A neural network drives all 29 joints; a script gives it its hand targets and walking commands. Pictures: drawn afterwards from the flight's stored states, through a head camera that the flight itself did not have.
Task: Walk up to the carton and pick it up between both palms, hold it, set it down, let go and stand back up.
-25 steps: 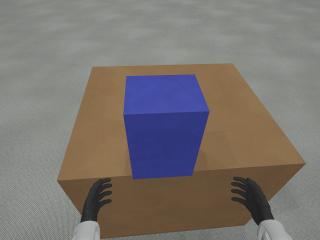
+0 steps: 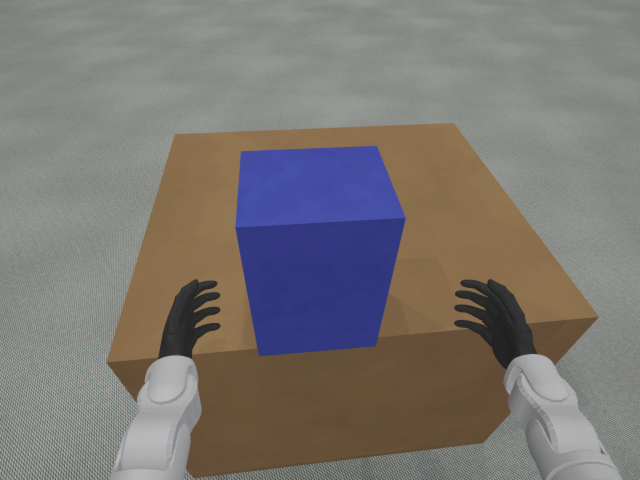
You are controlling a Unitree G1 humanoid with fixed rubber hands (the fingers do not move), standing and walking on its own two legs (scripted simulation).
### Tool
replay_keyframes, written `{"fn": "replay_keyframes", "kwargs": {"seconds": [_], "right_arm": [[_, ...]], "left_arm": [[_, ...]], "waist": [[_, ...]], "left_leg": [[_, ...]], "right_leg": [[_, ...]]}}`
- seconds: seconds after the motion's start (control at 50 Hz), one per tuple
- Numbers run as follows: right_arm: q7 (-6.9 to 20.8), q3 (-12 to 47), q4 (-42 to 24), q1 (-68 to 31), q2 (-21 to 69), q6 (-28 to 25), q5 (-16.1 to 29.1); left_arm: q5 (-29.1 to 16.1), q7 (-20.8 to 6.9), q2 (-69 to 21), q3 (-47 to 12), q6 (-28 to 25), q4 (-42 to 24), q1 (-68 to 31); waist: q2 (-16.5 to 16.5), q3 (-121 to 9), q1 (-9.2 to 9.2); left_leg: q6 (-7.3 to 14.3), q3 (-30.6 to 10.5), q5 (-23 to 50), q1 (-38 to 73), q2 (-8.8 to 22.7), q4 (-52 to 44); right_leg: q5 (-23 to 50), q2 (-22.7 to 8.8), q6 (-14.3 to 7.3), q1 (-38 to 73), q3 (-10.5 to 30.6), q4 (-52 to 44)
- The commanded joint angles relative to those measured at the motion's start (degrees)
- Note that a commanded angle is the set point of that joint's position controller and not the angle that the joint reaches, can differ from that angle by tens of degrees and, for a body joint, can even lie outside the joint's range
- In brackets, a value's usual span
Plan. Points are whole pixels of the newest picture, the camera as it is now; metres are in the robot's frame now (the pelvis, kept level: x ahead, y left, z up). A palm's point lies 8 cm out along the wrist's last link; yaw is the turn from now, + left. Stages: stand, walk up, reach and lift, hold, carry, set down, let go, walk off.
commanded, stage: reach and lift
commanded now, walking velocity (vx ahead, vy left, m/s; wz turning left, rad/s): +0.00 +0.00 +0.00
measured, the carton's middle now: (314, 257) +0.45 +0.03 +0.03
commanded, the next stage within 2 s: none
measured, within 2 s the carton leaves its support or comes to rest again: neither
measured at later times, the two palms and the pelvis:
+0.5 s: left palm (174, 275) +0.34 +0.19 +0.12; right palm (508, 262) +0.37 -0.22 +0.12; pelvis -0.01 -0.01 +0.00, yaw +0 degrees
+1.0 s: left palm (163, 214) +0.39 +0.21 +0.17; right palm (511, 200) +0.42 -0.22 +0.18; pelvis -0.01 +0.00 +0.00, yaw +0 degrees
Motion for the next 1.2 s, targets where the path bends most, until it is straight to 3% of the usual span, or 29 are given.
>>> {"fn": "replay_keyframes", "kwargs": {"seconds": [0.0,0.04,0.06,0.1,0.12,0.16,0.24,0.26,0.32,0.34,0.38,0.4,0.44,0.52,0.54,0.62,0.64,0.68,0.7,0.72,0.76,0.8,0.84,0.94,0.98,1.0,1.06,1.14,1.18], "right_arm": [[-0.6,-4.7,-13.6,-18.7,-9.4,0.6,-0.9],[-0.5,-3.5,-10.9,-19.9,-8.0,2.2,1.0],[-0.5,-2.8,-9.3,-17.8,-8.4,2.8,1.1],[-1.2,-3.2,-9.4,-21.3,-10.2,4.2,1.1],[-1.6,-3.9,-12.5,-25.9,-10.5,4.6,0.8],[-1.7,-4.9,-13.9,-27.2,-10.6,5.5,0.2],[-1.4,-6.1,-8.8,-32.8,-11.6,8.6,-0.5],[-1.4,-6.2,-7.5,-33.1,-11.3,9.4,-0.1],[-1.7,-3.9,-6.9,-34.5,-12.0,11.2,1.7],[-2.0,-4.0,-6.2,-37.2,-12.2,11.8,1.7],[-2.9,-4.2,-7.2,-38.0,-12.0,12.2,1.5],[-3.1,-4.3,-8.7,-43.1,-12.6,12.5,1.6],[-2.9,-4.0,-5.2,-43.2,-11.6,13.4,3.0],[-2.9,-3.5,-2.6,-47.6,-13.0,15.2,2.8],[-2.9,-3.5,0.0,-45.8,-13.0,15.6,3.8],[-3.0,-3.8,-4.1,-50.0,-16.2,15.5,4.9],[-3.0,-3.6,-0.4,-50.0,-15.5,15.9,5.2],[-3.0,-4.7,-2.5,-52.2,-16.8,16.0,4.5],[-3.0,-4.5,-3.6,-53.3,-17.5,15.9,4.5],[-2.8,-3.4,-0.3,-53.3,-16.4,16.4,4.8],[-2.9,-4.0,-3.8,-55.6,-17.5,16.5,6.3],[-2.6,-2.4,-0.1,-57.4,-17.1,17.4,7.8],[-1.9,-2.2,5.3,-60.0,-18.4,18.6,7.3],[-1.2,-2.6,7.9,-65.1,-19.0,18.7,6.8],[-0.9,-3.4,9.9,-68.1,-18.7,18.6,6.3],[-0.8,-3.3,11.0,-69.0,-19.2,18.7,6.6],[-0.5,-2.6,15.3,-73.1,-19.8,18.9,6.7],[-0.1,0.4,22.4,-80.6,-20.0,20.3,7.3],[-0.1,1.5,21.6,-83.5,-20.2,19.6,7.8]], "left_arm": [[-0.5,0.2,4.6,2.4,1.9,-13.8,-17.3],[-0.7,-0.4,3.9,2.2,3.9,-12.2,-18.9],[0.0,-0.6,3.9,3.4,4.9,-11.7,-15.9],[-0.2,-1.0,4.8,4.1,6.9,-12.8,-19.7],[-1.2,-1.3,6.0,5.0,7.7,-13.1,-23.1],[-1.9,-0.9,6.7,5.5,8.7,-15.3,-24.2],[-2.7,-0.7,5.8,4.6,11.6,-12.7,-29.8],[-2.9,-0.6,6.4,4.9,12.5,-13.8,-32.1],[-2.3,-1.1,7.5,6.6,15.2,-12.3,-30.8],[-2.2,-1.5,8.3,7.1,16.1,-10.1,-32.6],[-2.0,-1.8,9.5,9.4,16.5,-10.7,-33.2],[-3.0,-1.7,10.5,8.5,16.4,-13.1,-38.9],[-2.3,-1.3,9.7,8.0,17.0,-12.2,-40.1],[-2.5,-1.6,12.0,9.7,19.5,-6.9,-42.8],[-2.7,-1.7,10.9,9.2,19.6,-6.8,-42.2],[-2.7,-1.8,12.6,10.1,21.2,-12.6,-45.4],[-2.9,-1.8,11.6,9.2,21.5,-9.1,-45.4],[-4.1,-1.6,13.4,9.1,21.9,-9.8,-48.2],[-4.0,-1.3,13.7,10.0,22.1,-11.0,-48.1],[-3.3,-1.3,14.0,10.0,22.6,-8.3,-48.7],[-4.2,-1.3,14.2,10.3,23.1,-11.7,-49.8],[-4.8,-1.2,13.4,9.2,24.1,-7.2,-50.9],[-4.9,-1.4,14.8,9.3,24.5,-2.1,-54.7],[-4.6,-0.4,16.9,9.7,22.5,1.8,-60.3],[-5.5,-0.1,16.7,8.0,21.9,2.9,-65.0],[-6.0,0.2,16.6,6.9,22.0,3.2,-66.2],[-6.6,0.8,16.3,6.1,21.9,7.9,-69.3],[-8.2,0.4,19.9,6.2,21.2,19.4,-76.5],[-8.6,0.9,20.5,5.4,19.7,19.2,-79.2]], "waist": [[-0.3,-13.9,0.88],[0.9,-13.4,0.70],[-0.1,-12.9,0.82],[-0.5,-13.0,0.48],[-2.6,-17.4,0.50],[-2.4,-17.5,0.95],[-1.1,-17.3,-0.77],[0.1,-18.4,-0.67],[-1.8,-20.8,-0.31],[-3.6,-20.6,-0.27],[-3.6,-22.0,-0.36],[-3.6,-22.9,-0.63],[0.5,-22.8,0.21],[-1.8,-23.9,-0.31],[-0.2,-23.4,-0.76],[0.9,-30.2,-1.07],[0.0,-27.9,-1.43],[0.1,-29.6,-1.92],[-1.0,-31.9,-1.41],[-0.2,-29.3,-0.64],[0.3,-32.5,-0.91],[-0.9,-29.7,-1.27],[-0.9,-28.3,-1.39],[0.4,-31.5,-0.10],[1.7,-33.4,-0.45],[1.8,-33.4,-1.64],[1.7,-33.6,-0.80],[-2.8,-29.9,1.06],[-2.2,-34.3,1.76]], "left_leg": [[-0.1,-2.9,11.9,-3.1,-2.2,-2.2],[-0.3,-2.7,13.0,-2.4,-2.1,-1.6],[-0.1,-3.0,13.8,-1.8,-2.1,-1.7],[0.0,-3.0,15.1,-2.3,-1.8,-1.5],[0.5,-2.7,12.5,-2.4,-2.0,-1.7],[1.2,-3.0,10.9,-3.9,-2.1,-2.5],[0.4,-3.4,9.7,-4.5,-1.1,-2.1],[-0.1,-3.4,10.9,-3.4,-1.5,-1.5],[0.9,-3.1,13.4,-3.1,-1.5,-1.0],[1.4,-3.0,13.0,-4.6,-1.9,-1.2],[1.7,-2.8,11.2,-6.4,-2.4,-1.5],[1.5,-2.6,10.3,-7.5,-2.3,-1.9],[1.0,-2.7,12.3,-8.3,-2.4,-1.2],[1.3,-3.3,12.2,-8.3,-2.0,-0.5],[0.9,-3.2,13.4,-8.0,-1.9,-0.9],[-0.8,-3.2,21.8,-3.7,-2.3,1.9],[-0.8,-3.6,20.4,-3.6,-2.0,1.9],[-1.0,-3.8,19.6,-3.2,-2.2,2.1],[-0.9,-4.0,21.7,-3.1,-2.0,2.7],[-0.8,-3.4,22.0,-4.1,-2.5,2.8],[-1.2,-3.7,23.5,-4.0,-2.3,3.1],[-1.1,-4.3,23.0,-4.6,-1.8,2.8],[-0.7,-4.4,17.4,-5.7,-1.7,1.7],[-0.7,-4.1,17.6,-6.9,-1.9,2.3],[-1.4,-4.6,16.7,-6.1,-1.3,2.9],[-1.6,-4.4,17.6,-4.8,-1.5,3.1],[-1.8,-5.2,18.1,-5.5,-1.4,3.3],[0.0,-4.8,11.6,-12.6,-1.2,2.0],[-0.4,-4.6,13.6,-12.1,-1.5,2.2]], "right_leg": [[11.2,0.6,0.1,6.8,4.4,-0.9],[12.9,0.7,0.4,6.7,4.5,-0.7],[13.9,0.6,0.5,7.3,4.6,-0.6],[15.7,0.8,0.7,8.1,4.5,-0.4],[14.1,0.8,0.9,9.2,4.3,-0.7],[12.5,0.6,1.3,8.5,4.8,-0.2],[8.9,0.7,0.5,5.3,3.7,-0.6],[9.7,0.8,0.4,4.5,3.8,-0.6],[14.5,0.8,1.6,8.1,4.3,-0.4],[16.8,0.7,2.2,9.5,4.4,0.2],[18.1,0.1,2.9,12.2,5.3,0.7],[17.1,0.2,2.9,11.4,5.0,0.7],[18.1,0.1,2.4,10.7,5.3,1.3],[19.8,-0.3,2.9,11.2,5.3,1.9],[21.0,0.0,2.8,11.1,5.4,1.9],[27.7,0.9,3.1,11.4,4.0,2.4],[26.0,1.2,2.7,8.7,3.9,2.3],[25.8,1.3,2.6,8.8,3.3,2.4],[28.1,1.5,2.9,9.5,2.8,2.9],[28.4,1.4,2.9,8.7,3.4,3.1],[30.6,1.4,2.9,10.1,3.8,3.4],[28.8,1.2,2.3,8.5,3.6,2.7],[23.1,1.0,2.9,6.8,3.2,2.1],[23.3,0.7,2.5,7.5,3.5,2.6],[20.1,1.0,1.9,5.5,3.2,2.4],[20.2,1.5,2.0,4.5,2.8,2.1],[19.6,1.2,1.5,2.8,2.6,2.4],[16.0,0.5,2.3,4.3,3.5,2.4],[18.1,0.7,2.7,6.0,3.5,2.9]]}}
